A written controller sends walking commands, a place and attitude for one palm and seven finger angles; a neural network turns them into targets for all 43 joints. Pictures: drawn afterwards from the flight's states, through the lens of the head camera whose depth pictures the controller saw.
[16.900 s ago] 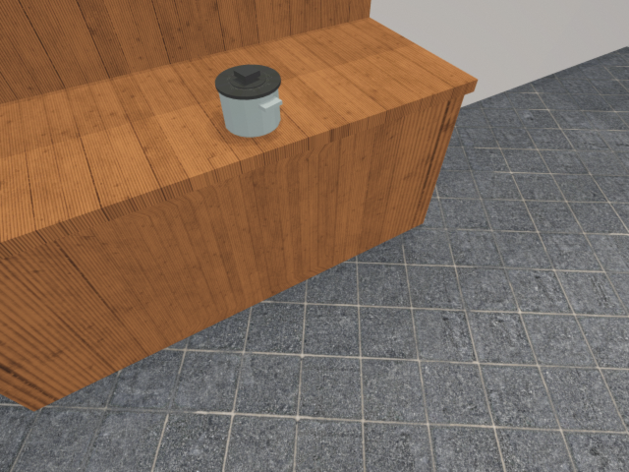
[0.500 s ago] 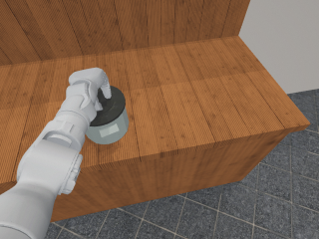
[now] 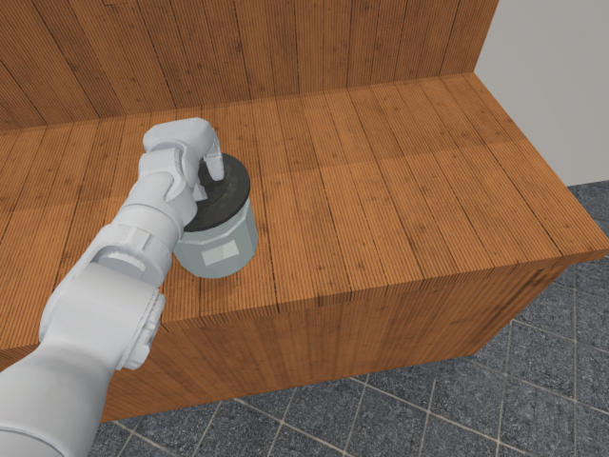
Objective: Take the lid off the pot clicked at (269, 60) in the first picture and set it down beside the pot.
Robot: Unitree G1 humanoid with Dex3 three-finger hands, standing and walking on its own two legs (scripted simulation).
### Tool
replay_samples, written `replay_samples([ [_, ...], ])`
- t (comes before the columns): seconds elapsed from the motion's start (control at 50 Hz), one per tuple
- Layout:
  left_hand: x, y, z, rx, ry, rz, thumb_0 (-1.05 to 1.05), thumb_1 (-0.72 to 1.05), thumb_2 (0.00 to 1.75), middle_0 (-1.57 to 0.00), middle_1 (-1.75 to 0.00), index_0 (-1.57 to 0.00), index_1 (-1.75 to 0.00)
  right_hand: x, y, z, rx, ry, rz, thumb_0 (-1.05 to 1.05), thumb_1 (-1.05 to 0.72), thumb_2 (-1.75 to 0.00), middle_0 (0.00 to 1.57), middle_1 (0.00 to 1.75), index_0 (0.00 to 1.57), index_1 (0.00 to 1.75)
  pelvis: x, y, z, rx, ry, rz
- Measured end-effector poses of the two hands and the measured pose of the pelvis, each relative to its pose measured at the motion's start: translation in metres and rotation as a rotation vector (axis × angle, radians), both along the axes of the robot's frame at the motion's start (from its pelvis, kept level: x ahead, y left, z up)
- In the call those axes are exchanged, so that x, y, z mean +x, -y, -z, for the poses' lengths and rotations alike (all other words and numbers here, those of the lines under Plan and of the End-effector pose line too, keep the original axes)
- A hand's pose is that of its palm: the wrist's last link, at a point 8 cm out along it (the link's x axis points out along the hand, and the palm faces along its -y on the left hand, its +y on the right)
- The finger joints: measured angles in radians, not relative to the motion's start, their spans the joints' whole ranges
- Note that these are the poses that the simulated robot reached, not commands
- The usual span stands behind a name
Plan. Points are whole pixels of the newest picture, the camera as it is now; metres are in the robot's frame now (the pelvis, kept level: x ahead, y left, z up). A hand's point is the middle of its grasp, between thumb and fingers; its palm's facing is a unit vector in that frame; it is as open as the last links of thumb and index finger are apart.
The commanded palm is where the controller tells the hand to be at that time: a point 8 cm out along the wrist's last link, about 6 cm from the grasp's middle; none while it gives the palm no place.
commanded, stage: lift the lid straight up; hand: left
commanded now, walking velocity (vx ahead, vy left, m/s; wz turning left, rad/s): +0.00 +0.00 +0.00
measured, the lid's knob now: (195, 179) +0.51 +0.13 +0.07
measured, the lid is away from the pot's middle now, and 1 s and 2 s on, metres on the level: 0.01 0.02 0.05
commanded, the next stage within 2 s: move the lid sideways beside the pot in 1.50 s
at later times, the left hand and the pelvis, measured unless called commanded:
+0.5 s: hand (188, 155) +0.49 +0.12 +0.13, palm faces -0.29 -0.09 -0.95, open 6.5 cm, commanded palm +0.49 +0.13 +0.21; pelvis +0.00 -0.01 +0.00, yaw +0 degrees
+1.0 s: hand (165, 132) +0.49 +0.14 +0.18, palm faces -0.26 -0.09 -0.96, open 6.5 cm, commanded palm +0.48 +0.14 +0.25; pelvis +0.00 +0.01 +0.00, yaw +1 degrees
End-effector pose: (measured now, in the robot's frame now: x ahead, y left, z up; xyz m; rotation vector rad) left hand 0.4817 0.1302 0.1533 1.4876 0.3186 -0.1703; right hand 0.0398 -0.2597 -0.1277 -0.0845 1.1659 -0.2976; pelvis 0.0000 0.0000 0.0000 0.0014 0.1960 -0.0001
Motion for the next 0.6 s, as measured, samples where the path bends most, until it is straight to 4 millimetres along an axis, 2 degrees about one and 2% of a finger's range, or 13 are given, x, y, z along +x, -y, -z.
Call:
replay_samples([
  [0.3,0.001,0.009,-0.023,0.001,0.005,-0.002,0.02,0.15,0.76,-0.65,-0.94,-0.92,-1.05,0.014,0.006,-0.002,0.001,0.031,-0.015,0.00,-0.91,-0.90,0.20,0.30,0.20,0.30,0.001,0.005,-0.002,0.004,0.020,-0.001],
  [0.6,0.001,-0.002,-0.047,-0.006,0.011,-0.023,0.02,0.15,0.76,-0.65,-0.94,-0.93,-1.05,0.025,0.007,-0.007,-0.009,0.062,-0.038,0.00,-0.91,-0.90,0.20,0.30,0.20,0.30,0.000,0.005,-0.003,0.004,0.038,-0.008],
])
